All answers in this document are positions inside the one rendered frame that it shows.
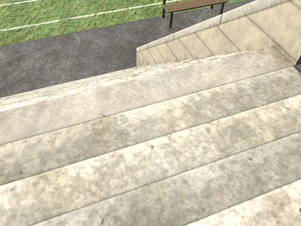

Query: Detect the stairs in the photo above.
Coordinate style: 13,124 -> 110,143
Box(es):
0,50 -> 249,112

